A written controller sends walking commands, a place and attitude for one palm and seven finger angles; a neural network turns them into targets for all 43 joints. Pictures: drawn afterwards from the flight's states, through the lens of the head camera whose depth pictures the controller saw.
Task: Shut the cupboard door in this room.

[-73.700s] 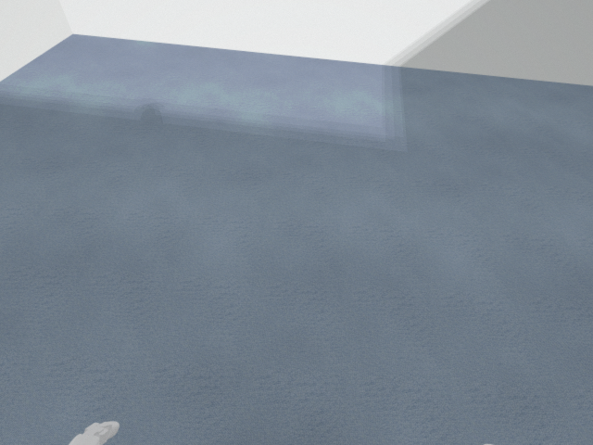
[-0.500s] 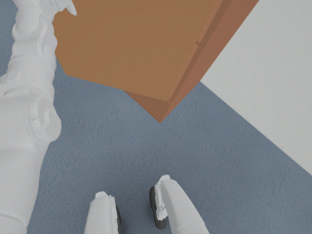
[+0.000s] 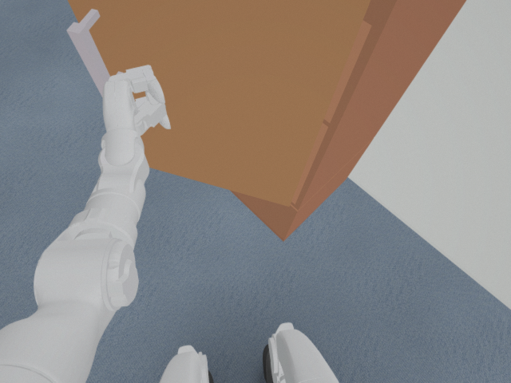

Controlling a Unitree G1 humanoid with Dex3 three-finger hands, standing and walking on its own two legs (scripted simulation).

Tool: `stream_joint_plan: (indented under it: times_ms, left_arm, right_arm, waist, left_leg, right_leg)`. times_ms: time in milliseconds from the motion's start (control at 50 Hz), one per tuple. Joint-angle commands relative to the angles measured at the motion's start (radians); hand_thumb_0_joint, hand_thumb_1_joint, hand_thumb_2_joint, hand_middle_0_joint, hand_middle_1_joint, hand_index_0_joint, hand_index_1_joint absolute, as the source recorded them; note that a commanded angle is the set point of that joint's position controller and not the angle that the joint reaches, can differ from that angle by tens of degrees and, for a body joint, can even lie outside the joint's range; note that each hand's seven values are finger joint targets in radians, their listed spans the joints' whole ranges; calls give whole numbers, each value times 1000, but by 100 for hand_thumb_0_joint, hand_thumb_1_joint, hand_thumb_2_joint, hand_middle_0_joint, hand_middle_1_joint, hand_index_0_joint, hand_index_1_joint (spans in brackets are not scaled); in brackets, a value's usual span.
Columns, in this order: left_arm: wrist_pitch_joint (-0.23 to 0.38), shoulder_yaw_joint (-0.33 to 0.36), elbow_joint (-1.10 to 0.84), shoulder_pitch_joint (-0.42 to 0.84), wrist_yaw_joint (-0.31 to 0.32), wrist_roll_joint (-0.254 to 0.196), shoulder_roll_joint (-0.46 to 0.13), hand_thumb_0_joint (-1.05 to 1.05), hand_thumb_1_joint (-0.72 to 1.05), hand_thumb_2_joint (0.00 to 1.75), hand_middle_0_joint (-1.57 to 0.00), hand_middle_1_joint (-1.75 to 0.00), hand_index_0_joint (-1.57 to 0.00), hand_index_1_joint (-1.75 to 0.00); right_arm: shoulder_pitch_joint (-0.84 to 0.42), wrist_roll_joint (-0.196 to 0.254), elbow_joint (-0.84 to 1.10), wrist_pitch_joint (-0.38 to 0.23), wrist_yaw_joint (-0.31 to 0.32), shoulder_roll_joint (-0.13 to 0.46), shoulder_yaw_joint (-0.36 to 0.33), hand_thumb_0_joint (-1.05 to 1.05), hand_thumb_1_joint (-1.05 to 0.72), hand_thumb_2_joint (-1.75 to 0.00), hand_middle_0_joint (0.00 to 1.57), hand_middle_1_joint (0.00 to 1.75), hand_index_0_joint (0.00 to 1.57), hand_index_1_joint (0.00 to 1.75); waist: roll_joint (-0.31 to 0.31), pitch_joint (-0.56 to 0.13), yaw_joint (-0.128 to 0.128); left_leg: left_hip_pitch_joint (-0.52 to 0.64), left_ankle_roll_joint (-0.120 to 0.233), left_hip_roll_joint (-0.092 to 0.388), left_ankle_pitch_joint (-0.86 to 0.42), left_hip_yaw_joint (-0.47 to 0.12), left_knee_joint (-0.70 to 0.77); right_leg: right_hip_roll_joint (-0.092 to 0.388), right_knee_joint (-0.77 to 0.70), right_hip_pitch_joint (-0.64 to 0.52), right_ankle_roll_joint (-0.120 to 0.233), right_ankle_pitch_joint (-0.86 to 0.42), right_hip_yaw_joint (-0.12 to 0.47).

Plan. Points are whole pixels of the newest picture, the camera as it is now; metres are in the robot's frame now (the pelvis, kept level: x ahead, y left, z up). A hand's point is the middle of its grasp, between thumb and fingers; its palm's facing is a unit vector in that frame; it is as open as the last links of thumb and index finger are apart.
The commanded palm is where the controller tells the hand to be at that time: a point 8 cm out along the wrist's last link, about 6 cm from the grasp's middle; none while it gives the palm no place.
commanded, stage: pull the fist back off the door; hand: left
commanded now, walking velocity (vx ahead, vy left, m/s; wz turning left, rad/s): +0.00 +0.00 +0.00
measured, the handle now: (101, 57) +0.65 +0.18 +0.06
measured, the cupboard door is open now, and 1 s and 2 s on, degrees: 29 29 29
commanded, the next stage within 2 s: draw the hand back to the body in 0.22 s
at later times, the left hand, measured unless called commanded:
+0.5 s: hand (153, 115) +0.49 +0.09 +0.09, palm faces +0.10 -0.99 -0.04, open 3.1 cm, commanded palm +0.43 +0.15 +0.10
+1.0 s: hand (50, 212) +0.32 +0.17 +0.16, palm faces +0.10 -0.98 -0.20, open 3.1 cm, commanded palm +0.29 +0.22 +0.18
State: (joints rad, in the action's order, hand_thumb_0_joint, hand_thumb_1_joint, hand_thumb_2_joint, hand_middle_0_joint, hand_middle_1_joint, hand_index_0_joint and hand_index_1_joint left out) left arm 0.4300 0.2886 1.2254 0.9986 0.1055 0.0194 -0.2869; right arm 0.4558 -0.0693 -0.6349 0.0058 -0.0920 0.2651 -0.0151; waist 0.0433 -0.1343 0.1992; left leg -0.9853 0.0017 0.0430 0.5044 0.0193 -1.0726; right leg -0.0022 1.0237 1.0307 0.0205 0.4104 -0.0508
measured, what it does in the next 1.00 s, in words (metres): rises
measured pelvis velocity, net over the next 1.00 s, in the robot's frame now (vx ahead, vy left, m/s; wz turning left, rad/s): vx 0.01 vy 0.00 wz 0.01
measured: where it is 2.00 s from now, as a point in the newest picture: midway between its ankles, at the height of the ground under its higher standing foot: outside the picture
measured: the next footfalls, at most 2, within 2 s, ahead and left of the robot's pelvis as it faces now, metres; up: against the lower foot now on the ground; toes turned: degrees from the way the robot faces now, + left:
none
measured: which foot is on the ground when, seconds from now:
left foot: down 0.00-1.00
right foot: down 0.00-1.00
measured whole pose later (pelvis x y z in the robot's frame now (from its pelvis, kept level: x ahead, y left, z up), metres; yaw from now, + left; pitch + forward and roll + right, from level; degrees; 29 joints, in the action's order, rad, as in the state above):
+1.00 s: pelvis +0.01 +0.00 +0.07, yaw +1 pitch +2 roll +0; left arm 0.15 0.06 0.21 0.06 0.03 -0.08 -0.24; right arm 0.19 0.05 -0.54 0.01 0.07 0.24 0.01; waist 0.04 -0.05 0.01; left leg -0.31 0.01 0.01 0.35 0.04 -0.62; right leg 0.02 0.62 0.37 0.01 0.29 -0.04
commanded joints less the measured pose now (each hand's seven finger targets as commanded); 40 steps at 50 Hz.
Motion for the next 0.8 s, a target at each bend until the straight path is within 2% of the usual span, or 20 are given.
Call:
stream_joint_plan:
  times_ms: [0, 80, 100, 120, 140, 160, 200, 260, 320, 340, 380, 400, 420, 480, 560, 600, 620, 700, 740, 780]
  left_arm:
    - [114, -57, -356, 443, -6, -43, -44, 0, 90, 90, -130, -150, -130, -150]
    - [203, -130, -548, 513, 20, -40, 4, 0, 90, 90, -130, -150, -130, -150]
    - [200, -135, -501, 448, 26, -29, 15, 0, 90, 90, -130, -150, -130, -150]
    - [195, -151, -480, 438, 33, -18, 27, 0, 90, 90, -130, -150, -130, -150]
    - [178, -159, -418, 409, 42, -4, 37, 0, 90, 90, -130, -150, -130, -150]
    - [158, -167, -366, 416, 51, 7, 45, 0, 90, 90, -130, -150, -130, -150]
    - [118, -147, -274, 399, 70, 21, 26, 0, 90, 90, -130, -150, -130, -150]
    - [58, -71, -160, 386, 94, 6, -44, 0, 90, 90, -130, -150, -130, -150]
    - [85, -10, -203, 434, 99, -17, -93, 0, 90, 90, -130, -150, -130, -150]
    - [106, 48, -251, 376, 93, -24, -148, 0, 90, 90, -130, -150, -130, -150]
    - [159, 74, -387, 284, 62, -29, -190, 0, 90, 90, -130, -150, -130, -150]
    - [177, 56, -453, 217, 42, -25, -180, 0, 90, 90, -130, -150, -130, -150]
    - [173, 29, -484, 131, 20, -21, -158, 0, 90, 90, -130, -150, -130, -150]
    - [97, -28, -562, -65, -41, -39, -110, 0, 90, 90, -130, -150, -130, -150]
    - [-39, -107, -744, -118, -110, -164, -8, 0, 90, 90, -130, -150, -130, -150]
    - [-44, -126, -872, -96, -122, -203, 5, 0, 90, 90, -130, -150, -130, -150]
    - [-42, -128, -886, -126, -124, -204, -3, 0, 90, 90, -130, -150, -130, -150]
    - [-14, -175, -945, -272, -129, -157, 8, 0, 90, 90, -130, -150, -130, -150]
    - [-39, -172, -926, -372, -141, -150, -6, 0, 90, 90, -127, -147, -127, -147]
    - [-83, -140, -938, -475, -155, -162, -41, 0, 90, 90, -122, -141, -122, -141]
  right_arm:
    - [133, 13, 52, -23, 23, 139, -66, 0, -90, -90, 20, 30, 20, 30]
    - [104, 10, 30, -38, 32, 134, -79, 0, -90, -90, 20, 30, 20, 30]
    - [96, 11, 20, -37, 32, 134, -81, 0, -90, -90, 20, 30, 20, 30]
    - [89, 11, 9, -34, 32, 135, -80, 0, -90, -90, 20, 30, 20, 30]
    - [85, 12, 3, -28, 33, 134, -78, 0, -90, -90, 20, 30, 20, 30]
    - [80, 13, 0, -22, 35, 135, -76, 0, -90, -90, 20, 30, 20, 30]
    - [73, 19, 2, -12, 43, 140, -70, 0, -90, -90, 20, 30, 20, 30]
    - [47, 22, 23, -1, 54, 144, -51, 0, -90, -90, 20, 30, 20, 30]
    - [32, 13, 40, -12, 61, 138, -41, 0, -90, -90, 20, 30, 20, 30]
    - [29, 12, 58, -15, 60, 136, -43, 0, -90, -90, 20, 30, 20, 30]
    - [22, 13, 96, -20, 60, 127, -47, 0, -90, -90, 20, 30, 20, 30]
    - [17, 17, 107, -21, 58, 120, -48, 0, -90, -90, 20, 30, 20, 30]
    - [15, 24, 117, -20, 55, 116, -49, 0, -90, -90, 20, 30, 20, 30]
    - [18, 52, 147, -5, 56, 120, -55, 0, -90, -90, 20, 30, 20, 30]
    - [-36, 99, 170, -5, 88, 122, -55, 0, -90, -90, 20, 30, 20, 30]
    - [-69, 109, 165, -27, 111, 114, -50, 0, -90, -90, 20, 30, 20, 30]
    - [-79, 108, 153, -37, 118, 114, -48, 0, -90, -90, 20, 30, 20, 30]
    - [-125, 106, 134, -72, 123, 99, -34, 0, -90, -90, 20, 30, 20, 30]
    - [-157, 110, 143, -78, 119, 102, -27, 0, -90, -90, 20, 30, 20, 30]
    - [-191, 117, 166, -78, 120, 107, -21, 0, -90, -90, 20, 30, 20, 30]
  waist:
    - [60, -508, 5]
    - [142, -611, 11]
    - [130, -603, -1]
    - [118, -570, 10]
    - [82, -514, 12]
    - [37, -454, 28]
    - [-14, -393, 30]
    - [-100, -321, 24]
    - [-77, -412, 5]
    - [-65, -488, -41]
    - [-19, -640, -96]
    - [7, -683, -117]
    - [12, -679, -132]
    - [-57, -577, -133]
    - [-163, -387, -101]
    - [-117, -359, -103]
    - [-110, -311, -107]
    - [18, -216, -131]
    - [5, -162, -149]
    - [9, -138, -182]
  left_leg:
    - [297, 12, -47, -344, -22, 100]
    - [455, 1, -33, -460, -48, 78]
    - [463, -4, -31, -469, -54, 79]
    - [453, -5, -28, -465, -56, 83]
    - [412, -4, -30, -430, -54, 92]
    - [362, 3, -34, -366, -47, 103]
    - [295, 10, -44, -295, -41, 123]
    - [159, 21, -61, -165, -27, 146]
    - [160, 24, -66, -211, -23, 125]
    - [178, 22, -68, -256, -15, 123]
    - [262, 17, -68, -372, -5, 127]
    - [296, 12, -66, -422, 2, 133]
    - [314, 11, -63, -444, 8, 143]
    - [319, 20, -58, -427, 27, 206]
    - [366, 30, -59, -294, 38, 303]
    - [442, 31, -58, -292, 34, 333]
    - [463, 31, -54, -292, 27, 347]
    - [541, 24, -49, -285, 10, 391]
    - [538, 21, -49, -239, 6, 417]
    - [538, 18, -51, -224, 7, 449]
  right_leg:
    - [-21, -105, -338, -5, -359, 28]
    - [-17, -69, -289, -4, -397, 15]
    - [-16, -68, -279, -4, -390, 12]
    - [-15, -67, -265, -5, -382, 6]
    - [-14, -75, -262, -6, -359, 5]
    - [-13, -89, -265, -10, -329, 5]
    - [-11, -106, -277, -11, -290, 9]
    - [-9, -141, -340, -14, -213, 27]
    - [-5, -116, -380, -13, -271, 42]
    - [-5, -105, -443, -10, -321, 51]
    - [-5, -77, -547, -3, -459, 57]
    - [-2, -73, -580, -4, -513, 61]
    - [-5, -82, -600, -2, -537, 58]
    - [-15, -157, -681, -4, -552, 55]
    - [-20, -309, -711, -24, -419, 51]
    - [-18, -338, -711, -23, -390, 46]
    - [-20, -345, -697, -20, -383, 35]
    - [-15, -350, -633, -7, -319, 15]
    - [-11, -370, -630, -4, -255, 14]
    - [-6, -389, -674, 1, -227, 15]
